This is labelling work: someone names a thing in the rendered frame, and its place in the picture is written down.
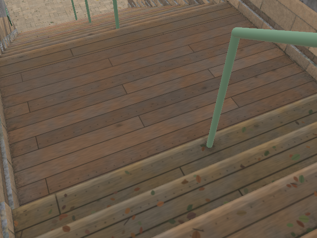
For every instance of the stairs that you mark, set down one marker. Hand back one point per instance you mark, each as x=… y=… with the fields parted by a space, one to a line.
x=258 y=180
x=100 y=23

